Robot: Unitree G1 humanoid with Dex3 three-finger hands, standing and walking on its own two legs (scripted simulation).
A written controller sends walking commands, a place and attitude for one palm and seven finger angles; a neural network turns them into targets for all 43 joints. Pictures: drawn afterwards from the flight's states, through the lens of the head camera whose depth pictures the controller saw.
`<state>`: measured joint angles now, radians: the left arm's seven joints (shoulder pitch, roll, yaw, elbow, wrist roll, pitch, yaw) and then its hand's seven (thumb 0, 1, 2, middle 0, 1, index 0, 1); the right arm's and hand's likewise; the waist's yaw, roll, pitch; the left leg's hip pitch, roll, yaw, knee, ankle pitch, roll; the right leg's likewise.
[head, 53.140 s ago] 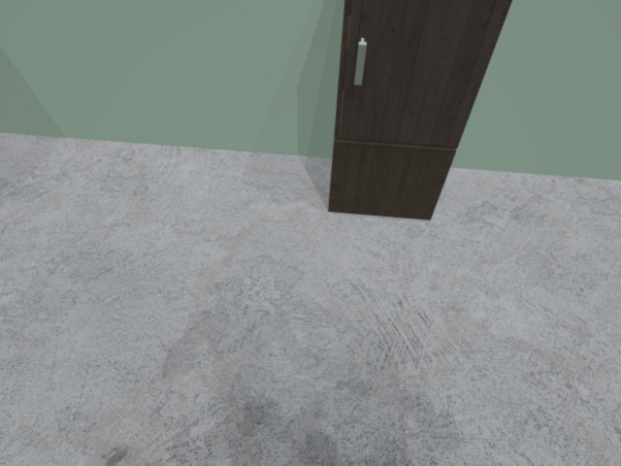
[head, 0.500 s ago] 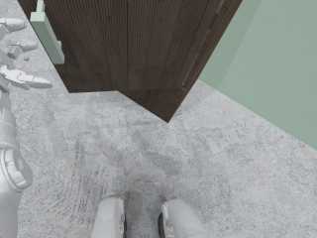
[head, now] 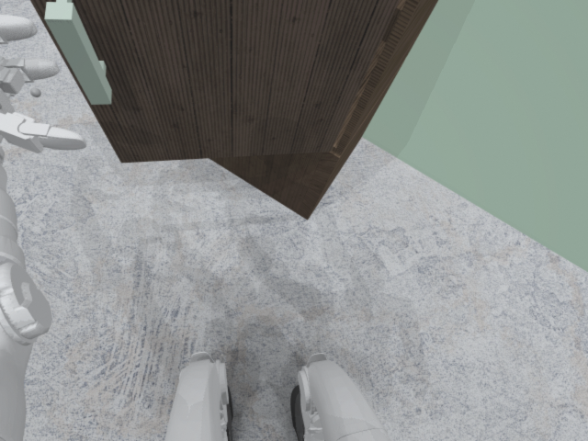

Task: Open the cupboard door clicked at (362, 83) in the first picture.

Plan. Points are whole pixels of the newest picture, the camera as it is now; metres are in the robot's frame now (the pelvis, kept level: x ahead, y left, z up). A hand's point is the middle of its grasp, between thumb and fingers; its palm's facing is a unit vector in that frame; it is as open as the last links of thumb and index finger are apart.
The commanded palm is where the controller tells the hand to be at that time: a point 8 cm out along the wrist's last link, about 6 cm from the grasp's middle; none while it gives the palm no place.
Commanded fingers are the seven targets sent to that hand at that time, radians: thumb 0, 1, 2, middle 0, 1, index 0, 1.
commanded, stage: move the hooked fingers beside the handle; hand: left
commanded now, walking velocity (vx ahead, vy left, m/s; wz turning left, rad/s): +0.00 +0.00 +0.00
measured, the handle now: (84, 46) +0.59 +0.22 +0.08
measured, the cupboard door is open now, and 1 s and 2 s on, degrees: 41 41 40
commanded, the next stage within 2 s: slide the fingers in behind the handle in 0.54 s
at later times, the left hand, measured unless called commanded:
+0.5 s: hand (21, 92) +0.52 +0.28 +0.07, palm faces +0.11 -0.99 -0.02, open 14.0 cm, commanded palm +0.52 +0.30 +0.07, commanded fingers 0.00 -0.50 0.30 -0.30 -1.20 -0.30 -1.20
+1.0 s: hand (57, 94) +0.53 +0.25 +0.06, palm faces +0.07 -1.00 -0.01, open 14.0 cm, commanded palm +0.52 +0.27 +0.06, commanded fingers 0.00 -0.50 0.30 -0.30 -1.20 -0.30 -1.20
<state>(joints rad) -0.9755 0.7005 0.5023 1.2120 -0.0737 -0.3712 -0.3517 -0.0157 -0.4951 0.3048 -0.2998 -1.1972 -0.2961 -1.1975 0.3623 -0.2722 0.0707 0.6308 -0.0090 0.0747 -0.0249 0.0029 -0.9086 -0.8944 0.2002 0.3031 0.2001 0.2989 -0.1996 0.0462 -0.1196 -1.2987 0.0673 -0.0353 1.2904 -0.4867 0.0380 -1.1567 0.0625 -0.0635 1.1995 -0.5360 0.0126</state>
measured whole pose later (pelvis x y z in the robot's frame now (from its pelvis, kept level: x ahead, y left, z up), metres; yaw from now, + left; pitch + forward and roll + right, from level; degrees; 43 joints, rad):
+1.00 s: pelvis +0.01 +0.00 +0.00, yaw +0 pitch +28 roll -7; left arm -0.95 0.63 0.46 1.19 -0.08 -0.38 -0.31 -0.02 -0.50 0.30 -0.30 -1.20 -0.30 -1.20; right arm 0.36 -0.26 0.06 0.64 -0.01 0.07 -0.01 0.00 -0.91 -0.89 0.20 0.30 0.20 0.30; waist -0.19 0.05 -0.13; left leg -1.27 0.06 -0.03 1.28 -0.50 0.04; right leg -1.13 0.06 -0.06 1.19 -0.55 0.01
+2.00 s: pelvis +0.01 -0.01 +0.00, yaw +1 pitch +28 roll -5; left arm -0.99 0.52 0.39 1.19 -0.06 -0.41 -0.17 -0.02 -0.50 0.30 -0.28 -1.21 -0.30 -1.20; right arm 0.37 -0.25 0.04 0.64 -0.03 0.08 0.02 0.00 -0.91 -0.89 0.20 0.30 0.20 0.30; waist -0.19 0.05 -0.14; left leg -1.27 0.06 -0.04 1.27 -0.50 0.02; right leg -1.14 0.06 -0.06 1.21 -0.56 0.00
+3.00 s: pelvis +0.01 -0.01 +0.01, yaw +1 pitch +27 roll -5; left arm -0.95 0.50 0.39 1.20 -0.07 -0.44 -0.16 0.00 0.71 0.82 -0.36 -1.32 -0.36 -1.33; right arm 0.37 -0.25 0.04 0.65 -0.03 0.08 0.02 0.00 -0.91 -0.89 0.20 0.30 0.20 0.30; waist -0.19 0.05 -0.15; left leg -1.24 0.06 -0.03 1.26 -0.50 0.02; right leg -1.11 0.06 -0.05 1.19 -0.56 0.00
